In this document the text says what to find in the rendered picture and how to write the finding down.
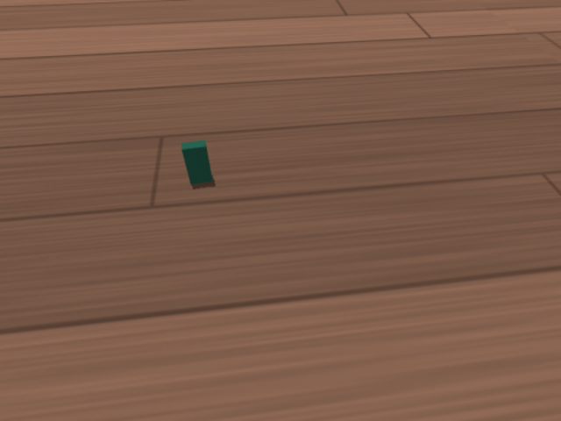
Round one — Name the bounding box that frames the carton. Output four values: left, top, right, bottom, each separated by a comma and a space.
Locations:
181, 140, 212, 184

